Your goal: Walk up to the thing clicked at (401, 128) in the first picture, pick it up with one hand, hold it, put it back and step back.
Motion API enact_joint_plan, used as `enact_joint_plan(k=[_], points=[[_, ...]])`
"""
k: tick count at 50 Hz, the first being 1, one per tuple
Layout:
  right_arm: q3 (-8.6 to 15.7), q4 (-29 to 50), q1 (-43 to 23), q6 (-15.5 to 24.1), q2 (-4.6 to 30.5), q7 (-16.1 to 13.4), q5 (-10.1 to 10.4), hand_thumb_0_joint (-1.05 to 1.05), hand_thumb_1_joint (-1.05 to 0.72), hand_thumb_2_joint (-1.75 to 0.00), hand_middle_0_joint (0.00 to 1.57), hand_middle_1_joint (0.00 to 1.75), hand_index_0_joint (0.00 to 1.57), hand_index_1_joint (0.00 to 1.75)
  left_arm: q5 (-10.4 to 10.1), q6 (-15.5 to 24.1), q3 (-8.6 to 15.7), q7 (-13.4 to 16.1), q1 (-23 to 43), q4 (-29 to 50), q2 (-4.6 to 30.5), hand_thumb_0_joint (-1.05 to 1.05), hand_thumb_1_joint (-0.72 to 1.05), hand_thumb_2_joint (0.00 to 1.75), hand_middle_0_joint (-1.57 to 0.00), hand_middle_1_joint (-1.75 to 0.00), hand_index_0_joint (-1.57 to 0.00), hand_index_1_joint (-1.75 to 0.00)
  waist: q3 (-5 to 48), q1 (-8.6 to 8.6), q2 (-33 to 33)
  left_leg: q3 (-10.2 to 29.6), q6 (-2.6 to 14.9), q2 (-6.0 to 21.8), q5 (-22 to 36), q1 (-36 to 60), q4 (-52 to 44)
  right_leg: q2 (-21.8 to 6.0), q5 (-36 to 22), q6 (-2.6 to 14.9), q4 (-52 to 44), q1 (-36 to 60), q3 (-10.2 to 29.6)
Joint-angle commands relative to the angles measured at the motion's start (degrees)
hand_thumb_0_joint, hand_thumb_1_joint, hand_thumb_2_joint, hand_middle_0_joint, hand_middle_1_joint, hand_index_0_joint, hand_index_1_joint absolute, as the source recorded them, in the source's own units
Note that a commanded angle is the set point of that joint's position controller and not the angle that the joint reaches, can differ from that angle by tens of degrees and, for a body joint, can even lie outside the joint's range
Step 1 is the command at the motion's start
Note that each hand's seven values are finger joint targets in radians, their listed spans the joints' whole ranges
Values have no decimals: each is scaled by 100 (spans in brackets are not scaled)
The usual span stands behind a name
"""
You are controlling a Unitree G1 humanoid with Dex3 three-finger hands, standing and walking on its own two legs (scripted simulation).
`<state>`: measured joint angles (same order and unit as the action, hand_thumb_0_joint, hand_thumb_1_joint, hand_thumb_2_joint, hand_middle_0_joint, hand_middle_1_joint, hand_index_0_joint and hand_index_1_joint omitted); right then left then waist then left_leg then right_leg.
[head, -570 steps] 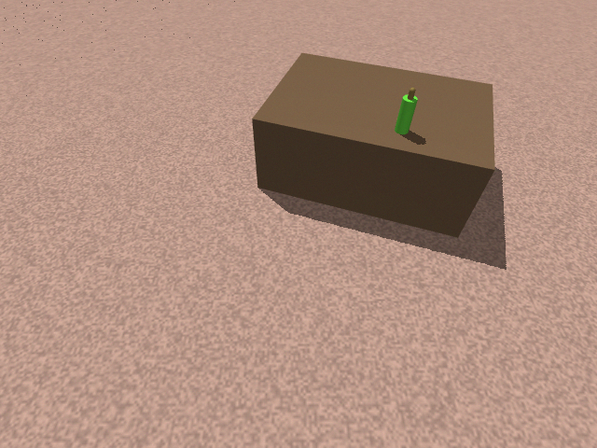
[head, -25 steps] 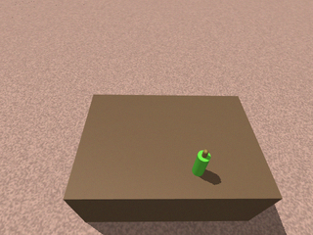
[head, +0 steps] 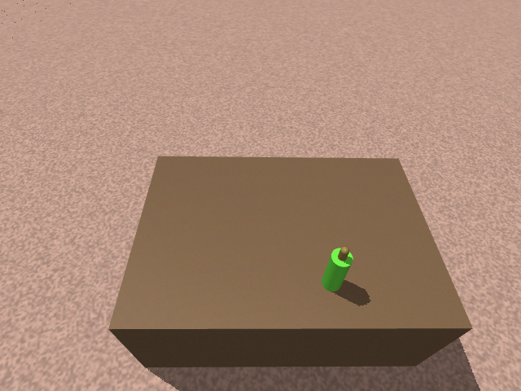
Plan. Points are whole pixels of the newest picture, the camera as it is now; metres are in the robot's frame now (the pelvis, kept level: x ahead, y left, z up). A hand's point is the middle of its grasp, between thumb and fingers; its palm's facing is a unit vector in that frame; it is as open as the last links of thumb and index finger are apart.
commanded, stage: stand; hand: right
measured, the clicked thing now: (337, 266) +0.49 -0.21 -0.30
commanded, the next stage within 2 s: go down in 0.56 s
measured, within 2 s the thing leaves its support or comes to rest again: neither
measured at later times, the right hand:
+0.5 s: hand out of the picture +0.08 -0.25 -0.16, palm faces -0.02 +0.94 -0.35, open 7.4 cm
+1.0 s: hand out of the picture +0.17 -0.26 -0.15, palm faces +0.03 +0.94 -0.34, open 13.0 cm
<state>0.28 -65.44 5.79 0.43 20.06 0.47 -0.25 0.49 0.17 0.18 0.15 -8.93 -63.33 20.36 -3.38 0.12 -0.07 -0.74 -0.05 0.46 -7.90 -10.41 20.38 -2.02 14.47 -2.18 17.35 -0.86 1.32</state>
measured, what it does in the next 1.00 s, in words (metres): stands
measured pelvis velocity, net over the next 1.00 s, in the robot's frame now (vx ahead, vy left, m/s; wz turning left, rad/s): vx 0.00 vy -0.01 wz -0.01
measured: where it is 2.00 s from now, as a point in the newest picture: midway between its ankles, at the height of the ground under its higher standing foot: outside the picture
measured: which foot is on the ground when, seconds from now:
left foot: down 0.00-1.00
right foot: down 0.00-1.00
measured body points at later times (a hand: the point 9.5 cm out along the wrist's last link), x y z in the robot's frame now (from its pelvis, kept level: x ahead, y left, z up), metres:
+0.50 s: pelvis +0.01 +0.00 +0.00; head +0.02 +0.01 +0.45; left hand +0.07 +0.30 -0.14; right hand +0.08 -0.30 -0.13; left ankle +0.04 +0.12 -0.75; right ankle -0.05 -0.15 -0.75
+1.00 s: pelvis +0.00 -0.01 -0.01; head +0.04 -0.01 +0.43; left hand +0.12 +0.25 -0.13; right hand +0.16 -0.31 -0.12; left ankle +0.04 +0.12 -0.75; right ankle -0.05 -0.15 -0.75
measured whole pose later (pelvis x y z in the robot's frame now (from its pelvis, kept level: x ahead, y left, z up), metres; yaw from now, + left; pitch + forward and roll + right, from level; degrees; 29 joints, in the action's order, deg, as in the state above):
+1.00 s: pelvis +0.00 -0.01 -0.01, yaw -1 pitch +5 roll +1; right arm 7.7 -50.4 0.1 -9.1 18.9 2.0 -4.7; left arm -2.4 2.4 0.9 3.0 -14.0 -41.8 14.7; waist 0.7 -0.8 -0.4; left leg -1.3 -0.7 0.9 -11.9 -22.8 29.6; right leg -1.6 20.7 -1.5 31.1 -15.5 2.2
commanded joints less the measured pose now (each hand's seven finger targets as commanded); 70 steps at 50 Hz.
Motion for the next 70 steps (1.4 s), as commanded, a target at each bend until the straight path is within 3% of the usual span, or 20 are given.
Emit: enact_joint_plan(k=[1, 9, 14, 27, 33, 34, 35, 36, 37, 39, 40, 41, 42, 44, 47, 51, 59, 60, 66, 70], points=[[244, 349, -228, 126, 1245, -83, 5, 0, -90, -90, 20, 30, 20, 30, 17, 112, 247, 62, 117, 295, 1208, 0, 90, 90, -20, -30, -20, -30, 331, 25, -62, 652, 151, 652, 712, 571, -244, -551, -639, 297, -362, -602, 300], [242, 357, -232, 113, 1238, -63, 3, 0, -90, -90, 20, 30, 20, 30, 25, 121, 247, 54, 78, 293, 1216, 0, 90, 90, -20, -30, -20, -30, 300, 14, -49, 699, 166, 651, 477, 478, -276, -550, -447, 313, -401, -585, 300], [232, 382, -215, 128, 1215, -66, 4, 0, -90, -90, 20, 30, 20, 30, 20, 137, 253, 59, 109, 326, 1215, 0, 90, 90, -20, -30, -20, -30, 413, 21, -57, 676, 179, 677, 992, 584, -160, -580, -849, 303, -347, -503, 304], [228, 409, -211, 145, 1245, -95, 1, 0, -90, -90, 20, 30, 20, 30, 14, 111, 257, 52, 53, 314, 1182, 0, 90, 90, -20, -30, -20, -30, 486, -8, 26, 669, 169, 668, 1249, 647, -144, -565, -991, 295, -308, -441, 263], [218, 405, -182, 130, 1216, -92, 6, 0, -82, -82, 12, 22, 12, 22, 18, 100, 266, 49, 99, 318, 1210, 0, 82, 88, -18, -26, -17, -28, 345, 19, -56, 686, 152, 650, 898, 543, -208, -556, -734, 298, -351, -511, 264], [387, 2416, -2193, 665, 311, -140, 195, 0, -74, -74, 7, 14, 6, 14, -239, 435, 160, 137, 240, 1899, 339, 0, 90, 96, -21, -30, -21, -31, 220, -670, -139, 33, -65, 17, 496, -307, 84, 233, -524, 329, 292, -1354, -348], [514, 1935, -2535, 623, 684, -154, 84, 0, -66, -66, 6, 6, 6, 6, -307, 456, 163, 174, 70, 1666, 435, 0, 98, 96, -21, -30, -20, -30, 442, -315, 248, -19, -123, -7, 363, 45, 121, 261, -535, 350, 376, -1417, -301], [769, 960, -1510, 419, 961, -153, -17, 0, -58, -58, 6, 4, 5, 4, -296, 393, 248, 176, -79, 1571, 589, 0, 104, 98, -20, -30, -19, -31, 349, -213, 270, -35, -123, 0, 181, -98, 218, 315, -434, 365, 495, -1633, -317], [895, 759, -1156, 304, 1058, -100, -77, 0, -50, -50, 8, 4, 7, 4, -256, 348, 373, 169, -138, 1621, 601, 0, 105, 98, -20, -30, -19, -31, 327, -140, 321, -10, -104, 62, 199, -254, 357, 348, -484, 349, 703, -1795, -333], [1389, 1281, -1335, 287, 1787, -75, -257, 0, -34, -34, 9, 3, 8, 3, -224, 344, 501, 247, -565, 1941, 633, 0, 104, 95, -20, -30, -20, -30, 1686, -84, 59, 65, -71, 152, 761, 361, 637, 381, -935, 317, 957, -1683, -312], [1422, 1550, -1165, 231, 1670, -12, -314, 0, -29, -26, 9, 3, 8, 3, -196, 352, 531, 244, -656, 2120, 533, 0, 105, 94, -19, -30, -19, -30, 2112, 48, -41, 54, -40, 156, 1104, 584, 740, 392, -1248, 278, 1010, -1607, -327], [1281, 801, -150, 31, 1223, 49, -386, 0, -26, -18, 10, 2, 8, 2, -180, 333, 518, 251, -750, 2127, 488, 0, 105, 93, -19, -30, -20, -29, 1878, 71, 72, -19, 4, 127, 1262, 548, 808, 395, -1422, 227, 1028, -1769, -296], [1354, 983, 153, -99, 1320, 77, -488, 0, -19, -13, 10, 2, 9, 2, -197, 347, 485, 262, -658, 2310, 466, 0, 100, 91, -20, -30, -20, -29, 1914, 201, 12, -40, 18, 144, 1318, 634, 803, 410, -1480, 202, 1033, -1788, -305], [1306, 1618, -803, -349, 1363, 73, -563, 0, -8, -9, 11, 1, 9, 1, -230, 402, 443, 317, -453, 2551, 444, 0, 97, 91, -20, -30, -20, -30, 2005, 201, -326, -80, 62, 126, 1287, 635, 814, 373, -1552, 133, 1020, -1771, -284], [860, 2001, -723, -953, 695, 107, -471, 0, 6, -5, 11, 2, 9, 2, -286, 458, 393, 341, -228, 2890, 387, 0, 93, 90, -20, -30, -20, -30, 1366, 79, -298, -197, 98, -15, 620, 117, 681, 251, -1217, 130, 976, -1926, -201], [928, 2735, -363, -1457, 823, 143, -345, 0, 27, -4, 8, 3, 8, 3, -332, 595, 366, 351, -136, 3089, 380, 0, 91, 89, -21, -30, -20, -30, 1065, 54, -149, -280, 72, -67, 14, -214, 663, 233, -563, 203, 965, -2122, -127], [903, 4360, -508, -1649, 858, 48, -397, 0, 54, 0, 6, 4, 6, 4, -240, 885, 306, 400, -302, 3118, 230, 0, 92, 89, -20, -30, -20, -30, 1587, -165, -361, -249, 49, -59, 451, -567, 1277, 202, -1199, 185, 1593, -1999, -31], [1039, 4344, -247, -1662, 964, 0, -422, 0, 58, -1, 6, 4, 6, 4, -226, 924, 301, 423, -314, 3122, 213, 0, 92, 89, -20, -30, -20, -30, 1615, -111, -328, -266, 42, -53, 476, -540, 1342, 211, -1239, 180, 1674, -2056, -16], [888, 5158, 463, -1909, 748, -42, -278, 0, 61, 0, 7, 4, 6, 4, -193, 1061, 290, 455, -386, 3165, 181, 0, 90, 90, -19, -30, -19, -30, 2024, -103, -710, -311, 104, -56, 811, -696, 1789, 164, -2102, 41, 2093, -2121, 101], [817, 5455, 737, -2148, 715, 3, -196, 0, 58, 0, 8, 3, 7, 3, -211, 1106, 263, 453, -341, 3270, 188, 0, 90, 91, -19, -29, -18, -30, 1812, -119, -595, -373, 96, -83, 668, -896, 1914, 87, -2165, -10, 2222, -2439, 234]])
